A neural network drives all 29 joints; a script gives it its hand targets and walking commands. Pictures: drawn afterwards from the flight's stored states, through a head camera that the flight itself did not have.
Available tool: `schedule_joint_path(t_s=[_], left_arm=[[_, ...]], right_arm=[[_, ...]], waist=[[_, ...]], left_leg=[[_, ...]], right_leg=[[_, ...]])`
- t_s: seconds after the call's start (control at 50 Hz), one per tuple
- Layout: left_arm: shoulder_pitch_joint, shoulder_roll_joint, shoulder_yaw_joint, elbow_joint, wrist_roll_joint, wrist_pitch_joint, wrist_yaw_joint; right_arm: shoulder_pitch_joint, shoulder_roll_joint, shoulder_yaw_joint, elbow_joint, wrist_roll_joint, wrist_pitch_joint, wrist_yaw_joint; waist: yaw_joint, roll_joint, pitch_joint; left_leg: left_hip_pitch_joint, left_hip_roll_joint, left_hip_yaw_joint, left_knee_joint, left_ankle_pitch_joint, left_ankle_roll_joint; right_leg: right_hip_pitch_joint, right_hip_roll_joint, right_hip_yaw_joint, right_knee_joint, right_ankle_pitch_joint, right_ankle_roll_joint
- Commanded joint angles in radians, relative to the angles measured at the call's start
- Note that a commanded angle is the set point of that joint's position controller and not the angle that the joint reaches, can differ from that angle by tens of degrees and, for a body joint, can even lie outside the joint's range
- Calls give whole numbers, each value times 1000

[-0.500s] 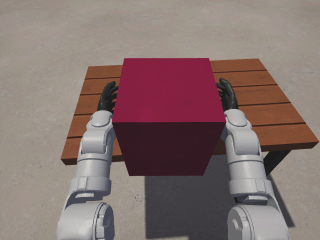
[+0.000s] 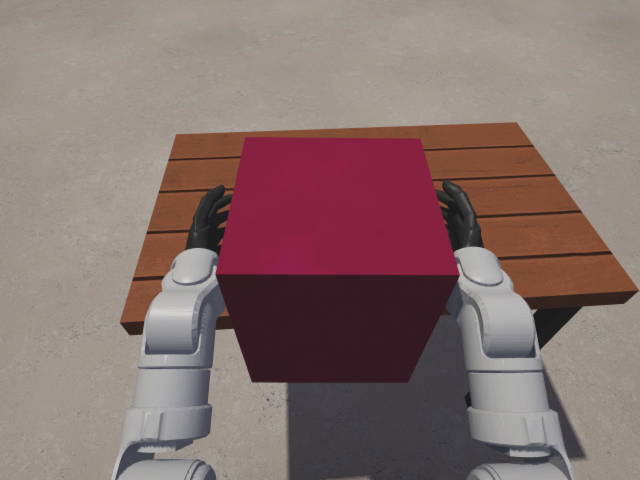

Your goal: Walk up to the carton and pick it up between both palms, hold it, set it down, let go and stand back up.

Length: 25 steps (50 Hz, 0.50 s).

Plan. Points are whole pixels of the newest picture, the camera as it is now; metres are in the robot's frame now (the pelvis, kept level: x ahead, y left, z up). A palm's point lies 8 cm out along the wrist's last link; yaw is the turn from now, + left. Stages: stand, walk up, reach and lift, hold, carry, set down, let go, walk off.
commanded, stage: hold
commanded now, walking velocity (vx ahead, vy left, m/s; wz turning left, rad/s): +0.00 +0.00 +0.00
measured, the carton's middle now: (331, 267) +0.35 +0.00 +0.08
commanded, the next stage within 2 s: none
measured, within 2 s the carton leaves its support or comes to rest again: neither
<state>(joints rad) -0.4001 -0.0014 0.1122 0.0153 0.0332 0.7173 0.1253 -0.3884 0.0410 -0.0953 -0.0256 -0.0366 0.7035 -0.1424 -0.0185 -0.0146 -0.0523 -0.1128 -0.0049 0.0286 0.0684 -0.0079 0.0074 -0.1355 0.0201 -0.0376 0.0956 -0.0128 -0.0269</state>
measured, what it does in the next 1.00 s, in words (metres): stands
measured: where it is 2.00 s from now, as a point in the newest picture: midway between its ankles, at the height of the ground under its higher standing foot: outside the picture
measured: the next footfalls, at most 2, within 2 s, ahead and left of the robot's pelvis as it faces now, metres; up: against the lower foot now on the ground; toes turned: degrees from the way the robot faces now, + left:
none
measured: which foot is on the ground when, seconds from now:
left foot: down 0.00-1.00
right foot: down 0.00-1.00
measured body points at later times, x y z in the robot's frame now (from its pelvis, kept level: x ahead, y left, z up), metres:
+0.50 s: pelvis -0.04 +0.01 +0.00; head -0.02 +0.02 +0.45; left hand +0.32 +0.18 +0.11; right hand +0.33 -0.13 +0.11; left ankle +0.01 +0.11 -0.76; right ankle +0.02 -0.10 -0.76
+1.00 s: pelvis -0.02 +0.00 +0.00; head -0.01 -0.01 +0.45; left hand +0.37 +0.15 +0.12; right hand +0.37 -0.15 +0.12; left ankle +0.01 +0.11 -0.76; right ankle +0.02 -0.10 -0.76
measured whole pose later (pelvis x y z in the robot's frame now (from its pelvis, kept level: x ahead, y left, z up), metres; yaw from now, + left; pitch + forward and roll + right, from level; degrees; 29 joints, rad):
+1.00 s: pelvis -0.02 +0.00 +0.00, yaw +0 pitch +1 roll +0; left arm -0.62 -0.04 0.26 0.32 0.16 0.66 0.06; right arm -0.62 0.04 -0.22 0.29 -0.14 0.65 -0.05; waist 0.01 0.00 -0.01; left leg -0.17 0.00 0.03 0.20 -0.05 0.00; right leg -0.18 0.03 -0.03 0.20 -0.04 -0.04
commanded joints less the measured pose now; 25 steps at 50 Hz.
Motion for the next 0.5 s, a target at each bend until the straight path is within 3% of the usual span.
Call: schedule_joint_path(t_s=[0.0, 0.12, 0.2, 0.28, 0.4, 0.48], left_arm=[[-827, -522, -513, -424, -191, -91, -119], [-637, -455, -315, -102, -67, 53, -135], [-593, -395, -206, 4, -9, 83, -153], [-690, -419, -230, -108, -41, 35, -164], [-1001, -596, -496, -426, -199, -82, -166], [-1090, -654, -573, -444, -236, -125, -154]], right_arm=[[-799, 492, 525, -360, 187, -55, 99], [-670, 375, 331, -99, 52, 69, 139], [-614, 289, 217, 18, -12, 100, 183], [-662, 318, 231, -32, 19, 56, 216], [-926, 515, 454, -305, 175, -64, 215], [-1060, 571, 540, -355, 208, -112, 184]], waist=[[15, 62, -771], [17, 11, -342], [12, 7, -166], [12, 23, -243], [11, 68, -701], [11, 68, -852]], left_leg=[[179, -1, -60, 133, 338, -12], [49, 7, -39, 61, 6, -23], [46, -3, -30, 38, -59, -30], [82, -5, -43, 68, 5, -28], [181, 13, -66, 172, 197, -31], [176, 29, -65, 202, 125, -26]], right_leg=[[267, -32, 63, 118, 406, 40], [115, -8, 14, 21, 15, 19], [101, 12, -4, 3, -52, 15], [142, 9, 14, 40, 27, 12], [182, -7, 53, 123, 164, 13], [138, -17, 55, 135, 69, 12]])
